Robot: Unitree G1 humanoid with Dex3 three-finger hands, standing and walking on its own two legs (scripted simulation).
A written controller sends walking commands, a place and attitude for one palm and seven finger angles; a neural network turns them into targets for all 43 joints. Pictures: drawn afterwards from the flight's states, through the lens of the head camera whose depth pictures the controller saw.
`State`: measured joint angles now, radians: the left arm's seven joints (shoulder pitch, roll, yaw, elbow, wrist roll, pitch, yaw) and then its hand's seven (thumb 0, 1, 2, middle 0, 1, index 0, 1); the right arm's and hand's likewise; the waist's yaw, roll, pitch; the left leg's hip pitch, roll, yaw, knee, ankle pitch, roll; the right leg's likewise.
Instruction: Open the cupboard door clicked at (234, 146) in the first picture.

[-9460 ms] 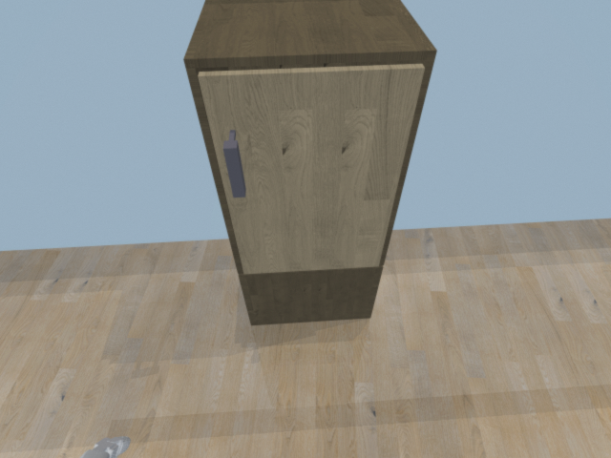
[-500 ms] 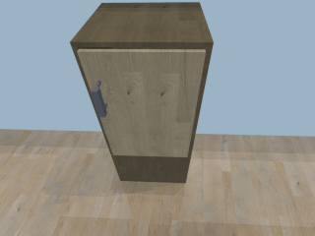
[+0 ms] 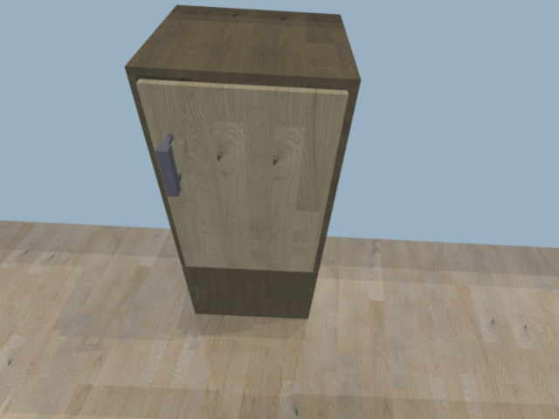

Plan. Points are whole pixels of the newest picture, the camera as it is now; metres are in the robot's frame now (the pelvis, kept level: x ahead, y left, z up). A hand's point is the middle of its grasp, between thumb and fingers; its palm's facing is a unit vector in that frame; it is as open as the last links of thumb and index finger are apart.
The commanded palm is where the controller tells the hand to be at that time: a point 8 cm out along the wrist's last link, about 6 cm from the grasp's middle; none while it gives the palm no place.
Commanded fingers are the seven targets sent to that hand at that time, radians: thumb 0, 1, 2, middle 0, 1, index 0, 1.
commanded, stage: come to a stop and stand still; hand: left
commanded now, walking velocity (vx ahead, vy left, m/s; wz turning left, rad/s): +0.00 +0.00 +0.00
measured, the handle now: (171, 165) +0.60 +0.26 +0.01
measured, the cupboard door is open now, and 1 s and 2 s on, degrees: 0 0 0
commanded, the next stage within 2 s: look again from close up in 0.02 s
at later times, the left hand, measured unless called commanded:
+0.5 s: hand out of the picture +0.01 +0.16 -0.18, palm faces +0.05 -0.99 -0.13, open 7.4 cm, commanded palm none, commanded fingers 0.00 0.90 0.90 -0.20 -0.30 -0.20 -0.30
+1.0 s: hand out of the picture +0.01 +0.18 -0.18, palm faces +0.09 -0.98 -0.15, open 7.4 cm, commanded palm none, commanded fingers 0.00 0.90 0.90 -0.20 -0.30 -0.20 -0.30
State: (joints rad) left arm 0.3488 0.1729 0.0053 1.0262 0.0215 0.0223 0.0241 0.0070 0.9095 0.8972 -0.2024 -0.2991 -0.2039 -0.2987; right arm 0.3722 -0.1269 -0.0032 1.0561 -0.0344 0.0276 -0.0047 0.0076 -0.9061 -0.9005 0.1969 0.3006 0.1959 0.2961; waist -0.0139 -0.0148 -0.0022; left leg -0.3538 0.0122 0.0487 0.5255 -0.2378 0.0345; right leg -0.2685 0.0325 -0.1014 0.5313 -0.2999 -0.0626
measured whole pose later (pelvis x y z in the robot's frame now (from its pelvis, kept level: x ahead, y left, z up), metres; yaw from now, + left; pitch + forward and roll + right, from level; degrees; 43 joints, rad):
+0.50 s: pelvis +0.00 +0.00 +0.00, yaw +1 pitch -2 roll -1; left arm 0.31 0.15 0.02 1.06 0.03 0.02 0.02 0.01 0.91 0.90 -0.20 -0.30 -0.20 -0.30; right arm 0.37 -0.09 -0.01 1.09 -0.04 0.02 -0.02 0.01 -0.91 -0.90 0.20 0.30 0.20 0.30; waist -0.01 -0.03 -0.02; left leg -0.37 0.01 0.03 0.54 -0.22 0.04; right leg -0.29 0.04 -0.10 0.56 -0.35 -0.05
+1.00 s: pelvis +0.03 +0.01 +0.00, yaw +1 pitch +0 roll +1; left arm 0.36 0.14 0.03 1.06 0.03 0.00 0.01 0.01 0.91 0.90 -0.20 -0.30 -0.20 -0.30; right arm 0.40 -0.13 -0.01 1.08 -0.03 -0.01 -0.01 0.01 -0.91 -0.90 0.19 0.30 0.19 0.30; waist 0.03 -0.03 -0.03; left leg -0.21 -0.01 0.06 0.52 -0.31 0.03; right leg -0.28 0.00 -0.08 0.55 -0.28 -0.05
